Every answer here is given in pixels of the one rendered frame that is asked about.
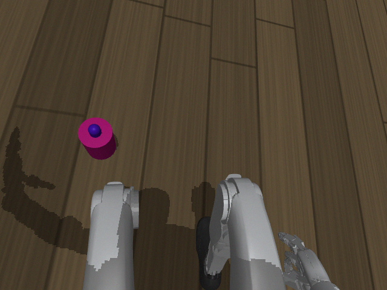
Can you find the right robot hand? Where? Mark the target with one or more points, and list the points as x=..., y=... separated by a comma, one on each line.
x=310, y=270

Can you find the right robot foot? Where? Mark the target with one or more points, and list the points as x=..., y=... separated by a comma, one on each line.
x=207, y=281

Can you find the bottle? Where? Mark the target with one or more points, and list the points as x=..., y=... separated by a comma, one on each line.
x=97, y=137

